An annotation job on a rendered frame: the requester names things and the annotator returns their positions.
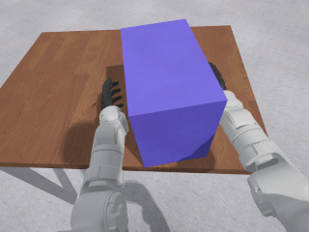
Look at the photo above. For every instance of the robot right forearm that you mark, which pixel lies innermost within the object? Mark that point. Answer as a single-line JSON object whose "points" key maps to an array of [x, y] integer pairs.
{"points": [[255, 150]]}

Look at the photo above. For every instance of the left robot hand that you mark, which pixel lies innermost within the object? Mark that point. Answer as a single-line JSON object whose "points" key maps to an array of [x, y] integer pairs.
{"points": [[106, 94]]}

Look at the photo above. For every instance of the robot left forearm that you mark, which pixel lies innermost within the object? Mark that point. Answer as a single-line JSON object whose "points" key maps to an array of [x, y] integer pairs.
{"points": [[105, 171]]}

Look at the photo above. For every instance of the carton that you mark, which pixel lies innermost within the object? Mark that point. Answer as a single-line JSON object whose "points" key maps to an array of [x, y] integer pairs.
{"points": [[174, 100]]}

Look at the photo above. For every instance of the right robot hand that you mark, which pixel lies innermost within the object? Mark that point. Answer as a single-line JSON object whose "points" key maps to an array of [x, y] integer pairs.
{"points": [[218, 76]]}

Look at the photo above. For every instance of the robot left upper arm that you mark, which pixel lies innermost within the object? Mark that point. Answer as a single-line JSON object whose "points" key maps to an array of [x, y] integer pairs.
{"points": [[99, 211]]}

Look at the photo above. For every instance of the robot right upper arm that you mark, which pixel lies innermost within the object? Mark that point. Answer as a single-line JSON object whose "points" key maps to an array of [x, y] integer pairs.
{"points": [[280, 192]]}

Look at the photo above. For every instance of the table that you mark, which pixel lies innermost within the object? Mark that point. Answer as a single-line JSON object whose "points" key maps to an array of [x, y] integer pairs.
{"points": [[50, 105]]}

